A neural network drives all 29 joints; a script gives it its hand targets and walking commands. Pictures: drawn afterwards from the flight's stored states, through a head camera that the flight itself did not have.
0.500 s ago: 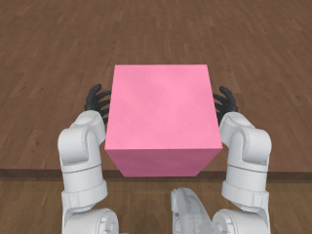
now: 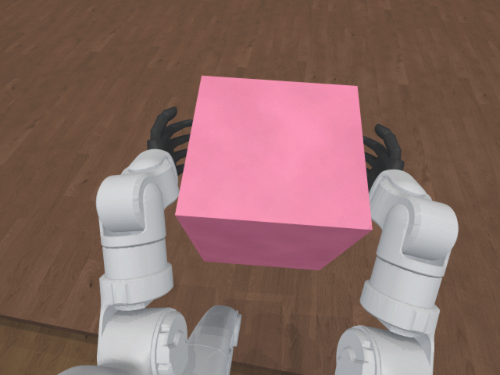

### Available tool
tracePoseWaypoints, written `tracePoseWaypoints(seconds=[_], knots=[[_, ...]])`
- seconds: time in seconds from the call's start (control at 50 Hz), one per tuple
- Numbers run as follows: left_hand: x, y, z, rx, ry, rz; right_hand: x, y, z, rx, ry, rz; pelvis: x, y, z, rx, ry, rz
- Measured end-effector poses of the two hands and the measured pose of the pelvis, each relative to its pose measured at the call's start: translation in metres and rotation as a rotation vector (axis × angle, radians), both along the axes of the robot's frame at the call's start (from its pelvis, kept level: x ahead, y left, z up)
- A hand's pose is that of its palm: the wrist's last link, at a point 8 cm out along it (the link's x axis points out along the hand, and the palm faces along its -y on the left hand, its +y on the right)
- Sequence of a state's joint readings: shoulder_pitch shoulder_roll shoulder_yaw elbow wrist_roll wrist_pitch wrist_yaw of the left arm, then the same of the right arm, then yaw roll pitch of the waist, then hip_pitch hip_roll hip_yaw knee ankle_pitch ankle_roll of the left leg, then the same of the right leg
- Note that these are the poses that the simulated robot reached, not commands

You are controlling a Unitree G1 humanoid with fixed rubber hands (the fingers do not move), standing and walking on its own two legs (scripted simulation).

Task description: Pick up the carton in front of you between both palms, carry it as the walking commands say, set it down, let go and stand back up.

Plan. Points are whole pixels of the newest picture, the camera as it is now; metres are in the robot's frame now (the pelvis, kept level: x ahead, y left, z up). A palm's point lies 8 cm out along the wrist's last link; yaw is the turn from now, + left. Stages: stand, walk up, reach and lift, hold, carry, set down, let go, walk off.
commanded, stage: carry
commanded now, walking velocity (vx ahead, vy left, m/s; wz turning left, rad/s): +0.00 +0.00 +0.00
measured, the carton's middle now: (269, 187) +0.37 +0.03 +0.08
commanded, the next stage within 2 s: none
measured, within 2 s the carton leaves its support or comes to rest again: neither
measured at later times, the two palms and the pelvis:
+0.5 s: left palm (195, 108) +0.49 +0.17 +0.12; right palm (370, 125) +0.49 -0.13 +0.13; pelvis +0.15 +0.02 +0.02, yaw +1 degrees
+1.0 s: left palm out of the picture +0.58 +0.11 +0.27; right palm (436, 17) +0.57 -0.19 +0.26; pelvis +0.26 -0.02 +0.13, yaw +0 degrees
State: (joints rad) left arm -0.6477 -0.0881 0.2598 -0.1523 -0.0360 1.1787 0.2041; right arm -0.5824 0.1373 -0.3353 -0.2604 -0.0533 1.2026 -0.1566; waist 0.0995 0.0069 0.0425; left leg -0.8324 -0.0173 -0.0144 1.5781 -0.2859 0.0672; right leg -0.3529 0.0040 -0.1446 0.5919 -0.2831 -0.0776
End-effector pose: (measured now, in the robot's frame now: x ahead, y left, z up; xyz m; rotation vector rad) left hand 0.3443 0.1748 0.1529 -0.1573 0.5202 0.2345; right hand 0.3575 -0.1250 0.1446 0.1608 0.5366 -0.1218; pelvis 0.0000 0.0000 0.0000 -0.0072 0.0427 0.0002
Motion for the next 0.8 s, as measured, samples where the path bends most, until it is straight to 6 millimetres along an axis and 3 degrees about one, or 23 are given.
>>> tracePoseWaypoints(seconds=[0.1, 0.22, 0.38, 0.5, 0.6, 0.68, 0.8], knots=[[0.052, -0.008, 0.037, 0.021, -0.023, -0.055, 0.036, -0.008, 0.031, -0.018, -0.02, -0.039, 0.044, 0.017, 0.017, 0.034, 0.035, -0.009], [0.107, -0.008, 0.041, 0.006, 0.012, -0.126, 0.072, -0.008, 0.047, -0.058, 0.02, -0.095, 0.089, 0.038, 0.021, 0.004, 0.049, -0.017], [0.133, 0.001, 0.003, -0.053, 0.113, -0.092, 0.103, 0.001, 0.016, -0.062, 0.123, -0.093, 0.122, 0.037, 0.02, -0.015, 0.062, 0.002], [0.15, -0.004, -0.031, -0.061, 0.15, -0.055, 0.129, -0.004, -0.018, -0.052, 0.162, -0.071, 0.154, 0.021, 0.018, -0.016, 0.052, 0.021], [0.171, -0.01, -0.041, -0.045, 0.147, -0.006, 0.165, -0.01, -0.033, -0.024, 0.159, -0.029, 0.192, 0.0, 0.023, -0.037, 0.024, -0.002], [0.183, -0.015, -0.023, -0.008, 0.159, 0.018, 0.189, -0.015, -0.019, -0.028, 0.165, 0.024, 0.209, -0.017, 0.052, -0.025, 0.012, -0.003], [0.205, -0.03, 0.037, -0.012, 0.104, -0.006, 0.203, -0.03, 0.04, -0.041, 0.109, 0.004, 0.227, -0.029, 0.102, 0.001, 0.009, 0.006]])
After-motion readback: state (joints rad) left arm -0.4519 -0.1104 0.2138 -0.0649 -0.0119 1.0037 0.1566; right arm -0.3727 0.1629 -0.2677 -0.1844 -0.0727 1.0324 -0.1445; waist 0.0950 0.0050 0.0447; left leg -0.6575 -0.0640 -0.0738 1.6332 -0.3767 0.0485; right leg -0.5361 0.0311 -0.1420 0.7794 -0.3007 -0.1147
